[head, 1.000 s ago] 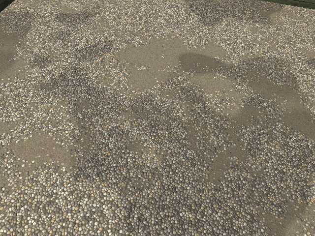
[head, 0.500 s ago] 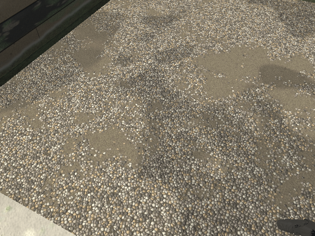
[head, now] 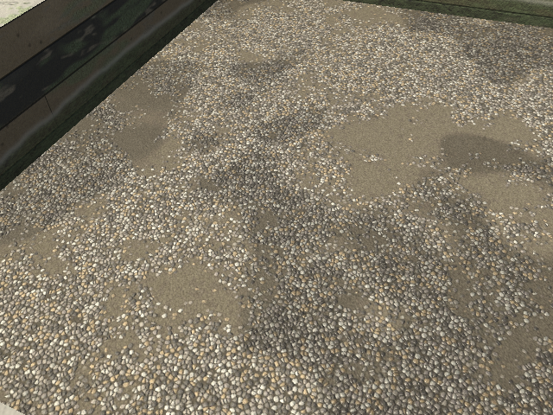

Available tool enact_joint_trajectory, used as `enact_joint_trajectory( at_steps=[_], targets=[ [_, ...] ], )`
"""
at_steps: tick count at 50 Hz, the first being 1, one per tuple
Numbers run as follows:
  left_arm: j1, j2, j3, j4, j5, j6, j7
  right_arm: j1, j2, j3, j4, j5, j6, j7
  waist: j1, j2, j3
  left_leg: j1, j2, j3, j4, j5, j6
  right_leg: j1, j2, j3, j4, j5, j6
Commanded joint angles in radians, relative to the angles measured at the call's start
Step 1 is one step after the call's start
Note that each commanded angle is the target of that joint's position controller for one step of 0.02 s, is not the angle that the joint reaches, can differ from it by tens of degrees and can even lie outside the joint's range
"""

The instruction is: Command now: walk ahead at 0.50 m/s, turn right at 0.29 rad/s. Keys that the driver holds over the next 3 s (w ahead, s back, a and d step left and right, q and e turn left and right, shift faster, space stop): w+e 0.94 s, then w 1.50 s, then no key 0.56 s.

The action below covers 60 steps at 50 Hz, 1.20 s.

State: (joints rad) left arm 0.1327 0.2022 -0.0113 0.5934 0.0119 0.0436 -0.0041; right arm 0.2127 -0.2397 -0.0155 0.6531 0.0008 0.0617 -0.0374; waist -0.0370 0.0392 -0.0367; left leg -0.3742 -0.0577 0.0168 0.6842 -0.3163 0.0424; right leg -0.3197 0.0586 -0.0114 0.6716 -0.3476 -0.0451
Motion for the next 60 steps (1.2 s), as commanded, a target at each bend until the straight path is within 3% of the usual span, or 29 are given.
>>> enact_joint_trajectory(
  at_steps=[1,3,6,10,12,15,16,17,18,19,21,25,30,31,32,33,36,41,42,43,44,45,47,48,50,53,55,57,60],
  targets=[
    [0.122,0.215,0.063,-0.047,-0.029,0.003,0.016,-0.276,-0.140,-0.030,-0.194,-0.008,-0.020,-0.020,0.126,-0.231,0.072,-0.474,0.051,-0.058,0.102,-0.126,-0.055,0.281,-0.362,0.615,-0.340,0.084,-0.147],
    [0.087,0.167,0.048,-0.060,-0.018,0.003,0.022,-0.231,-0.126,-0.030,-0.164,-0.024,-0.025,-0.007,0.079,-0.145,0.033,-0.448,0.062,-0.089,0.228,-0.088,-0.095,0.257,-0.333,0.576,-0.303,0.266,-0.184],
    [0.003,0.114,0.029,-0.078,-0.024,-0.011,0.012,-0.182,-0.080,-0.017,-0.145,-0.033,-0.012,-0.003,0.013,-0.125,-0.014,-0.276,0.073,-0.066,0.257,-0.012,-0.136,0.120,-0.217,0.412,-0.282,0.436,-0.142],
    [-0.021,0.128,0.037,-0.088,-0.021,-0.011,-0.007,-0.231,-0.056,-0.002,-0.146,-0.023,0.011,-0.008,0.024,-0.124,-0.018,-0.148,0.064,-0.034,0.144,0.038,-0.127,0.043,-0.135,0.358,-0.277,0.406,-0.120],
    [-0.052,0.146,0.043,-0.116,-0.007,0.004,-0.028,-0.258,-0.057,0.004,-0.154,-0.008,0.000,-0.003,0.047,-0.148,-0.019,-0.043,0.040,-0.026,0.048,0.018,-0.133,-0.011,-0.107,0.381,-0.289,0.180,-0.120],
    [-0.043,0.162,0.045,-0.110,-0.009,0.015,-0.020,-0.184,-0.034,0.013,-0.132,-0.032,-0.020,0.004,0.016,-0.117,-0.037,0.152,0.030,0.001,-0.155,0.093,-0.104,-0.035,-0.099,0.398,-0.226,0.203,-0.100],
    [-0.039,0.150,0.044,-0.113,-0.016,0.016,-0.014,-0.117,-0.038,0.011,-0.112,-0.045,-0.029,0.002,0.005,-0.086,-0.062,0.267,0.071,-0.021,-0.163,0.120,-0.081,-0.076,-0.085,0.396,-0.175,0.154,-0.075],
    [-0.045,0.104,0.034,-0.125,-0.027,0.016,-0.013,-0.072,-0.084,-0.004,-0.098,-0.056,-0.041,0.003,-0.001,0.015,-0.101,0.399,0.153,-0.098,-0.151,0.089,-0.040,-0.196,-0.028,0.311,-0.082,0.003,-0.038],
    [-0.050,0.073,0.024,-0.151,-0.024,0.019,-0.016,-0.088,-0.184,-0.032,-0.110,-0.048,-0.048,0.011,-0.005,0.234,-0.098,0.318,0.267,-0.278,-0.281,-0.068,0.023,-0.226,0.051,0.166,0.042,-0.113,-0.003],
    [-0.091,0.124,0.039,-0.159,-0.009,0.023,-0.019,-0.092,-0.188,-0.033,-0.120,-0.034,-0.049,0.015,-0.027,0.243,-0.048,0.271,0.335,-0.395,-0.357,-0.120,0.062,-0.264,0.039,0.129,0.133,-0.145,0.019],
    [-0.138,0.155,0.058,-0.159,-0.008,0.023,-0.026,-0.110,-0.150,-0.019,-0.129,-0.032,-0.061,0.012,-0.012,0.122,-0.017,0.175,0.351,-0.385,-0.379,-0.048,0.094,-0.248,0.003,0.122,0.258,-0.112,0.047],
    [-0.084,0.099,0.043,-0.130,-0.003,0.045,-0.014,-0.176,-0.085,0.010,-0.134,-0.030,-0.090,0.013,0.054,0.119,-0.071,0.122,0.282,-0.181,-0.321,0.266,0.076,-0.099,-0.021,0.075,0.236,-0.079,0.076],
    [-0.054,0.062,0.018,-0.116,0.021,0.055,-0.018,-0.181,-0.091,0.006,-0.132,-0.027,-0.056,0.026,0.090,0.067,-0.098,0.048,0.230,-0.053,-0.227,0.073,0.008,0.145,0.009,0.006,-0.073,0.036,0.018],
    [-0.013,0.062,0.014,-0.103,0.030,0.056,-0.022,-0.183,-0.071,0.009,-0.141,-0.026,-0.045,0.025,0.094,0.011,-0.099,-0.002,0.183,0.001,-0.139,0.008,-0.028,0.201,-0.026,0.077,-0.102,0.019,-0.014],
    [-0.043,0.161,0.043,-0.110,-0.001,0.061,-0.022,-0.202,-0.019,0.028,-0.188,-0.034,-0.032,0.034,0.080,-0.226,-0.051,-0.101,0.060,0.117,-0.023,-0.068,-0.096,0.138,-0.110,0.297,-0.195,-0.083,-0.076],
    [-0.048,0.219,0.064,-0.131,-0.019,0.067,-0.023,-0.275,-0.060,0.023,-0.225,-0.043,-0.028,0.036,0.134,-0.321,0.030,-0.227,0.017,0.086,0.061,-0.134,-0.108,0.095,-0.193,0.503,-0.287,-0.101,-0.132],
    [-0.101,0.198,0.058,-0.148,0.008,0.058,0.008,-0.215,-0.110,0.003,-0.212,-0.028,-0.049,0.036,0.070,-0.250,0.000,-0.279,0.036,-0.042,0.207,-0.116,-0.130,0.125,-0.212,0.518,-0.246,0.241,-0.163],
    [-0.218,0.141,0.040,-0.155,-0.012,0.046,-0.001,-0.156,-0.018,0.031,-0.179,-0.042,-0.045,0.025,0.006,-0.141,-0.065,0.130,0.020,0.013,-0.068,0.080,-0.098,-0.041,-0.101,0.412,-0.199,0.276,-0.097],
    [-0.189,0.126,0.035,-0.144,-0.012,0.048,-0.001,-0.127,0.010,0.039,-0.170,-0.060,-0.030,0.023,0.012,-0.130,-0.063,0.247,0.002,0.058,-0.057,0.099,-0.095,-0.117,-0.073,0.385,-0.187,0.286,-0.084],
    [-0.172,0.109,0.031,-0.140,-0.013,0.048,-0.001,-0.074,0.010,0.038,-0.161,-0.067,-0.023,0.019,-0.002,-0.071,-0.073,0.356,0.054,0.017,-0.072,0.138,-0.075,-0.191,-0.049,0.371,-0.132,0.212,-0.064],
    [-0.133,0.066,0.023,-0.145,-0.025,0.045,-0.001,-0.080,-0.038,0.023,-0.160,-0.070,-0.024,0.015,0.021,0.104,-0.106,0.440,0.148,-0.076,-0.088,0.152,-0.043,-0.282,0.015,0.277,-0.046,0.045,-0.021],
    [-0.147,0.066,0.023,-0.155,-0.019,0.042,-0.001,-0.076,-0.084,0.009,-0.172,-0.060,-0.021,0.012,-0.011,0.230,-0.087,0.384,0.259,-0.231,-0.207,0.072,0.000,-0.324,0.059,0.195,0.056,-0.089,0.009],
    [-0.192,0.130,0.047,-0.153,0.008,0.032,-0.006,-0.086,-0.093,0.014,-0.191,-0.053,-0.027,0.009,-0.022,0.158,-0.025,0.248,0.348,-0.339,-0.282,0.141,0.072,-0.318,0.028,0.168,0.196,-0.123,0.047],
    [-0.190,0.105,0.038,-0.143,0.005,0.021,-0.008,-0.105,-0.060,0.026,-0.190,-0.046,-0.034,0.012,0.003,0.093,-0.045,0.198,0.336,-0.314,-0.281,0.155,0.078,-0.259,0.001,0.165,0.193,-0.076,0.056],
    [-0.139,0.061,0.021,-0.119,-0.004,0.015,-0.014,-0.207,-0.047,0.036,-0.205,-0.026,-0.050,0.019,0.072,0.100,-0.054,0.054,0.263,-0.194,-0.292,0.022,0.038,-0.057,-0.008,0.118,0.089,0.032,0.058],
    [-0.120,0.032,0.003,-0.096,0.030,0.033,-0.025,-0.200,-0.049,0.045,-0.197,-0.009,-0.052,0.048,0.079,0.063,-0.036,-0.028,0.188,-0.104,-0.268,-0.148,0.001,0.108,0.009,0.078,-0.040,0.055,0.025],
    [-0.156,0.062,0.006,-0.100,0.002,0.037,-0.025,-0.189,-0.009,0.062,-0.213,-0.028,-0.039,0.062,0.069,-0.055,-0.006,0.017,0.123,0.006,-0.202,-0.181,-0.033,0.002,-0.011,0.168,-0.099,-0.016,0.005],
    [-0.183,0.062,0.000,-0.106,0.001,0.043,-0.007,-0.136,-0.002,0.056,-0.191,-0.033,-0.038,0.050,0.052,-0.123,-0.013,0.133,0.108,0.050,-0.112,-0.073,-0.037,-0.074,-0.037,0.206,-0.150,-0.011,-0.016],
    [-0.182,0.063,-0.004,-0.105,-0.007,0.040,0.005,-0.096,-0.003,0.051,-0.180,-0.038,-0.043,0.042,0.042,-0.129,-0.009,0.185,0.107,0.062,-0.090,-0.035,-0.034,-0.102,-0.043,0.232,-0.168,0.003,-0.022]
  ],
)
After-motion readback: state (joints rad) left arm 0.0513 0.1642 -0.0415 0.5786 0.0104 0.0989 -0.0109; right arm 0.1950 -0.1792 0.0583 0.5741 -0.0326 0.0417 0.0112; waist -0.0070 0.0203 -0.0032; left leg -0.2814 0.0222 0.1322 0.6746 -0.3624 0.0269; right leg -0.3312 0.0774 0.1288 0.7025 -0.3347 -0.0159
